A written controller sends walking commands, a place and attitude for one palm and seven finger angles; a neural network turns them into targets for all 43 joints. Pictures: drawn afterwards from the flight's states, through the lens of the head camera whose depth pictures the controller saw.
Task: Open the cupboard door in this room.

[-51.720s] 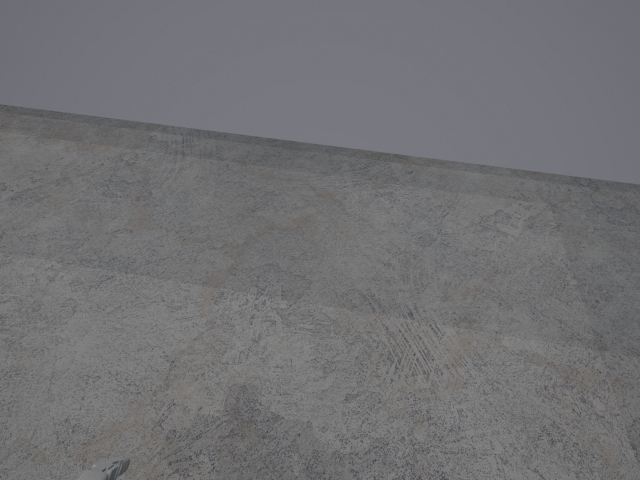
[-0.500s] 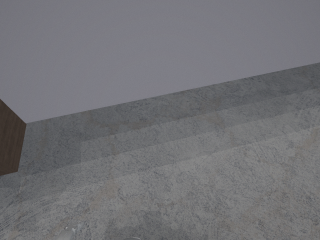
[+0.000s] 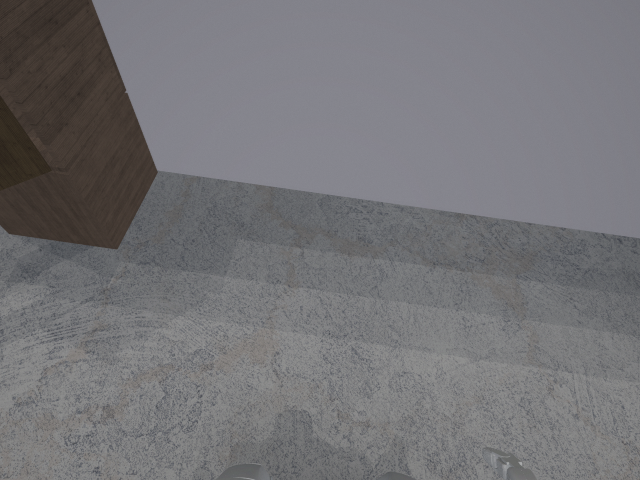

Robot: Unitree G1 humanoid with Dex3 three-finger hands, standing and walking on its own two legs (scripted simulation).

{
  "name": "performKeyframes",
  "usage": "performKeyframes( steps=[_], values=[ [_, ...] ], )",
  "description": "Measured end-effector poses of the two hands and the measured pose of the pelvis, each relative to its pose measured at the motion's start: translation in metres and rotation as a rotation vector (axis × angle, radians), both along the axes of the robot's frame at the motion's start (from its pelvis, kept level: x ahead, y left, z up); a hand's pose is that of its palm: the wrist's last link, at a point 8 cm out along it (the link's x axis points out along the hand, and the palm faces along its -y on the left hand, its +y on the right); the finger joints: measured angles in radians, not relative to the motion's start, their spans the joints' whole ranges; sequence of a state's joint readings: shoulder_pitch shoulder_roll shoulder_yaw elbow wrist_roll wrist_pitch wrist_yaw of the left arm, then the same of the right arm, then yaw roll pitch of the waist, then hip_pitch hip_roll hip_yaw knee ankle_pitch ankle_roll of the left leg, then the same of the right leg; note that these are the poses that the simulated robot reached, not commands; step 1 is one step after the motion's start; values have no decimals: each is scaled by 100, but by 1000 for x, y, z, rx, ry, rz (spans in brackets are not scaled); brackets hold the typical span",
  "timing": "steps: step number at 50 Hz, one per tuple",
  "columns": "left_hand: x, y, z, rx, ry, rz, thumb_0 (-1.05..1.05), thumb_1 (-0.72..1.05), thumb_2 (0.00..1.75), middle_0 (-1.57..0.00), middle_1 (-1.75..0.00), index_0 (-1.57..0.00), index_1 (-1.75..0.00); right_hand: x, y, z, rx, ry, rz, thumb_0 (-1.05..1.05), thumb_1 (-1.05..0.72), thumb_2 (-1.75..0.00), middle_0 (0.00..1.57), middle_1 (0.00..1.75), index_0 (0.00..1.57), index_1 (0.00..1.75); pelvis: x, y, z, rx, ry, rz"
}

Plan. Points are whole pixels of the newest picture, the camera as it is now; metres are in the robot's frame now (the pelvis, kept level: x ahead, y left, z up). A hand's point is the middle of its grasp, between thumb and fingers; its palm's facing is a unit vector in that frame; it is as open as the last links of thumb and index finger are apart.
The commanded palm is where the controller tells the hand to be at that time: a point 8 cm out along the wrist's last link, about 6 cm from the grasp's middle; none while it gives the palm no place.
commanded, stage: turn to face it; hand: left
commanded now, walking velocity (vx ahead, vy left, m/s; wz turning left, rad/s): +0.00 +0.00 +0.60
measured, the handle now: out of the picture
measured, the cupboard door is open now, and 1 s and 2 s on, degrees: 46 46 46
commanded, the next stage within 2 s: take the last steps up to it in 1.18 s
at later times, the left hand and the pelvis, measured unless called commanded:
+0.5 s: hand out of the picture +0.07 +0.16 -0.13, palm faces +0.26 -0.92 -0.29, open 7.4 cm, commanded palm none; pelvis +0.02 -0.06 +0.02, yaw +16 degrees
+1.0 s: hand out of the picture -0.09 +0.17 -0.17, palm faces +0.58 -0.78 -0.23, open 7.4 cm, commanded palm none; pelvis +0.00 -0.02 +0.01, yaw +33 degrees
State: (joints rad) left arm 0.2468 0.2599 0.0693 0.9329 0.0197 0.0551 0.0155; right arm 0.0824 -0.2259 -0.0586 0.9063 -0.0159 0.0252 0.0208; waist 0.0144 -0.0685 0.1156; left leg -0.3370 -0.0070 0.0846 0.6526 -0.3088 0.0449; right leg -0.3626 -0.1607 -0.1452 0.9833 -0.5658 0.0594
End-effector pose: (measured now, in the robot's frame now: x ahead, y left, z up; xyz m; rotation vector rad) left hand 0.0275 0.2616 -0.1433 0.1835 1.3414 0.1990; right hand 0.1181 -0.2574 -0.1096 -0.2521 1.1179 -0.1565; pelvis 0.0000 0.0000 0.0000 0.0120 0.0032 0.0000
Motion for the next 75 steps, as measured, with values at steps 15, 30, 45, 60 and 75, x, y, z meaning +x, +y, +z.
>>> performKeyframes(
  steps=[15,30,45,60,75],
  values=[
    [45,-11,37,33,-182,68,1,91,90,-20,-30,-20,-30,-15,4,-6,46,124,76,1,-90,-90,20,30,20,30,6,-19,17,-20,25,146],
    [-12,-78,50,55,-159,271,1,90,90,-20,-30,-21,-30,30,-33,-19,68,209,230,1,-90,-90,20,30,19,30,21,-63,22,39,3,371],
    [-149,-66,-1,-13,28,573,1,91,90,-20,-30,-21,-30,133,80,1,11,-20,569,1,-91,-90,19,30,19,30,9,-29,0,5,-6,551],
    [-116,-56,26,3,-95,596,1,91,90,-20,-30,-20,-30,81,78,3,26,100,576,0,-91,-90,20,30,20,30,6,-31,21,-27,0,616],
    [-115,-120,47,48,-93,695,0,93,90,-21,-30,-21,-30,79,15,-21,27,302,585,1,-91,-90,20,30,19,30,38,-59,25,31,3,717]
  ],
)
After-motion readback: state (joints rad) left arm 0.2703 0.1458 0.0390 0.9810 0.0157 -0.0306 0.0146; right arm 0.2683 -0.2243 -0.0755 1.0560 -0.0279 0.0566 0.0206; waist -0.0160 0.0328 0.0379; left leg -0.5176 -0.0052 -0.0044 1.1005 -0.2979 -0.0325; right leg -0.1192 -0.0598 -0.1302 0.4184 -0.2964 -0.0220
